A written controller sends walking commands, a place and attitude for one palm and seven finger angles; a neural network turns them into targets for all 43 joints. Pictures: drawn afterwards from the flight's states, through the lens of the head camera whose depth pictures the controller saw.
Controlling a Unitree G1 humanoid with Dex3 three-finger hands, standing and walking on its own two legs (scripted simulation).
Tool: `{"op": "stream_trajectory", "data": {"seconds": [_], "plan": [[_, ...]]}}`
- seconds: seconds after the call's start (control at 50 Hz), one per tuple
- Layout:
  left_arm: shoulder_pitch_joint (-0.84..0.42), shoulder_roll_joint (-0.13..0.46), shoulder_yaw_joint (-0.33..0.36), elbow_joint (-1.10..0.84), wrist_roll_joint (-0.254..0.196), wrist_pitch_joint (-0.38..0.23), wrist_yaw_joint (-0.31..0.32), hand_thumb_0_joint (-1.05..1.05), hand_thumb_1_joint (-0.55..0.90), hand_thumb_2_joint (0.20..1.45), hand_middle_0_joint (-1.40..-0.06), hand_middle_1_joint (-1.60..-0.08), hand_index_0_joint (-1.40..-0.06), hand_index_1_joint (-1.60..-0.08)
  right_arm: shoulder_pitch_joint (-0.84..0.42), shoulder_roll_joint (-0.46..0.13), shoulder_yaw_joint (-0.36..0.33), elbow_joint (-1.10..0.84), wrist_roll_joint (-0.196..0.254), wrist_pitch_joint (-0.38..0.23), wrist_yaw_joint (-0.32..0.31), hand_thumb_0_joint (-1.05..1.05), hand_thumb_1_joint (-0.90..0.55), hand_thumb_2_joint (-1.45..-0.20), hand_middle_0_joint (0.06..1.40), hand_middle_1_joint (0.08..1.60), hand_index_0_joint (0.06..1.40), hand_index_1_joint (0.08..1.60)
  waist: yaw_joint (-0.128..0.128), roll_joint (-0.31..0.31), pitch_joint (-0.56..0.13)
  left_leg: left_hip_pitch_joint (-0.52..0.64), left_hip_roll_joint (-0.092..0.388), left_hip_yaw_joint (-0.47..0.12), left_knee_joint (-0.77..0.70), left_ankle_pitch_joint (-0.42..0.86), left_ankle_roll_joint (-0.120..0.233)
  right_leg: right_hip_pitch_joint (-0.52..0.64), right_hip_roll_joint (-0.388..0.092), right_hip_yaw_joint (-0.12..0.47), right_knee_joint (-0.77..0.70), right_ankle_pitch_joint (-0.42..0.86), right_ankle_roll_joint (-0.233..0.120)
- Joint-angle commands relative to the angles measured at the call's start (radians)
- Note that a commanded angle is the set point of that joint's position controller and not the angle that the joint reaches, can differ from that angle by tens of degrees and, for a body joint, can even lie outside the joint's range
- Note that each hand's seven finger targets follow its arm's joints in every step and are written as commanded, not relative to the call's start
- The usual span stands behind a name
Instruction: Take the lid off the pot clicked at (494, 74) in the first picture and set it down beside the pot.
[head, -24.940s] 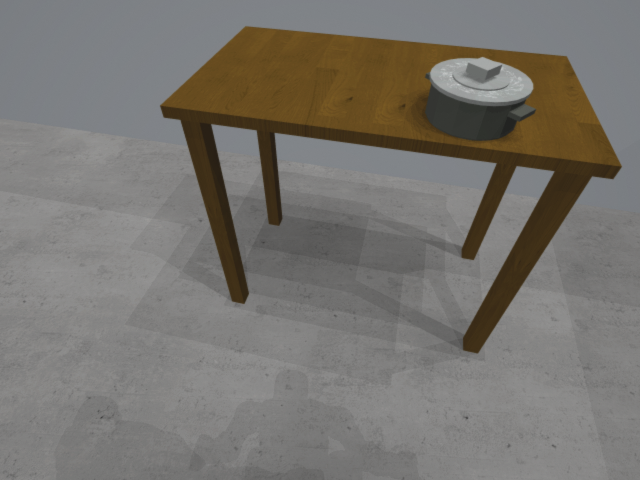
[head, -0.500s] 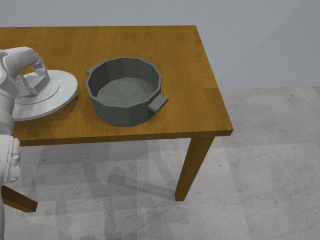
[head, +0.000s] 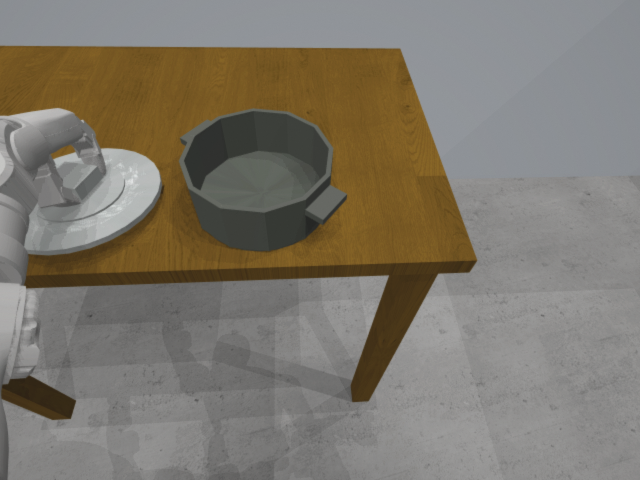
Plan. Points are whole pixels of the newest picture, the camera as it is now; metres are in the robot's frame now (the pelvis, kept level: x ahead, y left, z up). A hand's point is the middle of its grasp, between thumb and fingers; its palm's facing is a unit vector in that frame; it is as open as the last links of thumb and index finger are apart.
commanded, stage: lower the lid onto the table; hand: left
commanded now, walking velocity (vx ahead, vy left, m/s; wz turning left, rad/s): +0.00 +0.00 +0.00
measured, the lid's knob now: (73, 180) +0.47 +0.31 +0.10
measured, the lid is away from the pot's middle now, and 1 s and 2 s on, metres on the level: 0.24 0.24 0.24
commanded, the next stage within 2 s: open the fingers wide in 0.10 s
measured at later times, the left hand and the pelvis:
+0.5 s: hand (54, 190) +0.44 +0.31 +0.12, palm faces -0.37 -0.07 -0.93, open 8.4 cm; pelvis -0.01 +0.01 +0.00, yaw -1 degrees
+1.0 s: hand (65, 181) +0.45 +0.30 +0.12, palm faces -0.37 -0.05 -0.93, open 9.8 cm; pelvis +0.00 +0.01 +0.00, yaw -1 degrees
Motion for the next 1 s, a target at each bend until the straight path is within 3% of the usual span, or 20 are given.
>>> {"op": "stream_trajectory", "data": {"seconds": [0.0,0.04,0.1,0.14,0.18,0.2,0.22,0.26,0.28,0.32,0.36,0.44,0.46,0.52,0.66,0.7,0.76,0.86,0.94,0.98], "plan": [[-0.501,0.307,0.077,-0.185,0.011,0.000,0.047,0.000,0.484,1.132,-0.843,-0.976,-0.826,-0.979,0.052,-0.179,-0.056,-0.080,-0.004,-0.019,-0.012,0.000,-0.900,-0.900,0.200,0.300,0.200,0.300,-0.006,0.093,-0.398,0.404,0.020,-0.083,-0.015,0.416,-0.014,-0.059,0.057,-0.012,-0.027,0.249,-0.058],[-0.477,0.248,0.032,-0.160,0.002,-0.005,0.043,0.000,0.484,1.132,-0.843,-0.976,-0.826,-0.979,0.048,-0.181,-0.054,-0.082,-0.001,-0.020,-0.013,0.000,-0.900,-0.900,0.200,0.300,0.200,0.300,-0.014,0.106,-0.373,0.407,0.028,-0.085,-0.012,0.431,-0.019,-0.095,0.057,-0.021,-0.024,0.234,-0.062],[-0.483,0.293,0.063,-0.121,0.012,0.003,0.052,0.000,0.484,1.132,-0.843,-0.976,-0.826,-0.979,0.062,-0.183,-0.054,-0.074,-0.001,-0.013,-0.015,0.000,-0.900,-0.900,0.200,0.300,0.200,0.300,-0.013,0.060,-0.357,0.352,0.019,-0.077,-0.020,0.315,-0.012,-0.082,0.058,-0.014,-0.024,0.202,-0.057],[-0.491,0.238,0.020,-0.122,-0.001,-0.002,0.048,0.000,0.484,1.132,-0.843,-0.976,-0.826,-0.979,0.059,-0.185,-0.053,-0.075,0.001,-0.020,-0.020,0.000,-0.900,-0.900,0.200,0.300,0.200,0.300,-0.020,0.061,-0.345,0.357,0.021,-0.079,-0.018,0.323,-0.012,-0.103,0.058,-0.022,-0.018,0.201,-0.062],[-0.459,0.285,0.064,-0.121,0.014,-0.005,0.058,0.000,0.484,1.132,-0.843,-0.976,-0.826,-0.979,0.074,-0.183,-0.056,-0.077,-0.002,-0.018,-0.018,0.000,-0.900,-0.900,0.200,0.300,0.200,0.300,-0.007,0.063,-0.373,0.356,0.020,-0.086,-0.016,0.320,-0.013,-0.094,0.060,-0.019,-0.011,0.190,-0.059],[-0.462,0.363,0.145,-0.328,0.041,-0.088,0.078,0.000,0.471,1.121,-0.831,-0.973,-0.814,-0.976,0.074,-0.182,-0.063,-0.093,-0.014,-0.006,-0.024,0.000,-0.900,-0.900,0.200,0.300,0.200,0.300,0.009,0.049,-0.409,0.359,0.031,-0.087,-0.002,0.360,-0.011,-0.097,0.063,-0.013,-0.012,0.187,-0.058],[-0.431,0.349,0.141,-0.314,0.055,-0.119,0.094,0.000,0.458,1.110,-0.819,-0.969,-0.802,-0.972,0.059,-0.176,-0.063,-0.099,-0.020,0.000,-0.028,0.000,-0.900,-0.900,0.200,0.300,0.200,0.300,0.011,0.102,-0.438,0.395,0.031,-0.084,0.010,0.405,-0.014,-0.107,0.060,-0.011,0.000,0.189,-0.062],[-0.363,0.253,0.089,-0.298,0.040,-0.143,0.094,0.000,0.433,1.086,-0.795,-0.963,-0.779,-0.965,0.058,-0.163,-0.068,-0.096,-0.020,0.009,-0.023,0.000,-0.900,-0.900,0.200,0.300,0.200,0.300,0.003,0.120,-0.403,0.417,0.044,-0.093,0.021,0.461,-0.025,-0.161,0.063,-0.018,0.002,0.168,-0.057],[-0.328,0.259,0.106,-0.250,0.025,-0.143,0.095,0.000,0.420,1.075,-0.783,-0.959,-0.767,-0.962,0.069,-0.168,-0.071,-0.089,-0.019,0.017,-0.019,0.000,-0.900,-0.900,0.200,0.300,0.200,0.300,0.002,0.089,-0.348,0.382,0.045,-0.092,0.015,0.415,-0.021,-0.174,0.064,-0.024,-0.003,0.147,-0.058],[-0.339,0.377,0.197,-0.255,0.007,-0.133,0.109,0.000,0.394,1.055,-0.760,-0.950,-0.745,-0.953,0.069,-0.175,-0.068,-0.097,-0.018,0.026,-0.017,0.000,-0.900,-0.900,0.200,0.300,0.200,0.300,0.020,0.072,-0.373,0.336,0.035,-0.078,-0.004,0.345,-0.013,-0.105,0.061,-0.013,-0.005,0.163,-0.062],[-0.438,0.412,0.204,-0.334,0.008,-0.130,0.125,0.000,0.365,1.038,-0.738,-0.939,-0.724,-0.941,0.054,-0.176,-0.063,-0.104,-0.015,0.027,-0.021,0.000,-0.900,-0.900,0.200,0.300,0.200,0.300,0.018,0.126,-0.427,0.358,0.033,-0.079,-0.011,0.362,-0.018,-0.085,0.056,-0.009,-0.004,0.183,-0.063],[-0.413,0.281,0.103,-0.290,0.020,-0.111,0.130,0.000,0.305,1.012,-0.698,-0.908,-0.687,-0.910,0.064,-0.176,-0.068,-0.092,-0.011,0.019,-0.018,0.000,-0.900,-0.900,0.200,0.300,0.200,0.300,0.002,0.148,-0.373,0.407,0.043,-0.100,-0.012,0.357,-0.023,-0.177,0.064,-0.022,-0.021,0.118,-0.068],[-0.403,0.320,0.135,-0.269,0.029,-0.108,0.134,0.000,0.289,1.006,-0.689,-0.899,-0.678,-0.901,0.074,-0.177,-0.071,-0.082,-0.013,0.021,-0.018,0.000,-0.900,-0.900,0.200,0.300,0.200,0.300,0.002,0.120,-0.375,0.405,0.045,-0.102,-0.014,0.330,-0.023,-0.173,0.064,-0.018,-0.021,0.107,-0.064],[-0.404,0.302,0.116,-0.255,0.018,-0.100,0.125,0.000,0.241,0.992,-0.663,-0.870,-0.653,-0.871,0.076,-0.176,-0.069,-0.086,-0.011,0.022,-0.022,0.000,-0.900,-0.900,0.200,0.300,0.200,0.300,-0.003,0.081,-0.382,0.369,0.031,-0.088,-0.019,0.281,-0.012,-0.132,0.062,-0.014,-0.027,0.125,-0.063],[-0.433,0.300,0.116,-0.293,0.011,-0.104,0.120,0.000,0.128,0.963,-0.605,-0.795,-0.598,-0.796,0.074,-0.175,-0.068,-0.083,-0.010,0.017,-0.026,0.000,-0.900,-0.900,0.200,0.300,0.200,0.300,-0.003,0.102,-0.405,0.419,0.039,-0.098,-0.014,0.355,-0.019,-0.145,0.063,-0.014,-0.023,0.142,-0.061],[-0.404,0.267,0.087,-0.232,0.011,-0.095,0.117,0.000,0.096,0.953,-0.588,-0.774,-0.582,-0.775,0.075,-0.175,-0.065,-0.080,-0.007,0.020,-0.025,0.000,-0.900,-0.900,0.200,0.300,0.200,0.300,-0.010,0.083,-0.338,0.376,0.036,-0.093,-0.021,0.310,-0.017,-0.160,0.063,-0.018,-0.028,0.128,-0.063],[-0.429,0.255,0.073,-0.238,0.008,-0.092,0.117,0.000,0.047,0.940,-0.564,-0.741,-0.559,-0.742,0.073,-0.178,-0.065,-0.079,-0.008,0.017,-0.026,0.000,-0.900,-0.900,0.200,0.300,0.200,0.300,-0.010,0.080,-0.337,0.373,0.035,-0.093,-0.024,0.283,-0.016,-0.159,0.063,-0.016,-0.028,0.117,-0.063],[-0.436,0.303,0.124,-0.317,0.017,-0.106,0.126,0.000,-0.032,0.915,-0.520,-0.691,-0.518,-0.692,0.074,-0.171,-0.068,-0.091,-0.015,0.017,-0.021,0.000,-0.900,-0.900,0.200,0.300,0.200,0.300,0.005,0.137,-0.441,0.448,0.040,-0.104,0.002,0.461,-0.030,-0.140,0.064,-0.015,-0.011,0.182,-0.064],[-0.357,0.237,0.095,-0.303,-0.003,-0.103,0.117,0.000,-0.097,0.899,-0.489,-0.645,-0.488,-0.645,0.071,-0.170,-0.073,-0.098,-0.013,0.025,-0.008,0.000,-0.900,-0.900,0.200,0.300,0.200,0.300,0.007,0.117,-0.413,0.454,0.044,-0.103,0.010,0.532,-0.035,-0.154,0.065,-0.023,-0.013,0.199,-0.063],[-0.373,0.287,0.127,-0.304,0.003,-0.096,0.121,0.000,-0.132,0.895,-0.476,-0.616,-0.476,-0.616,0.068,-0.173,-0.070,-0.094,-0.015,0.034,-0.005,0.000,-0.900,-0.900,0.200,0.300,0.200,0.300,0.010,0.091,-0.409,0.423,0.043,-0.095,0.002,0.497,-0.028,-0.128,0.065,-0.019,-0.014,0.202,-0.059]]}}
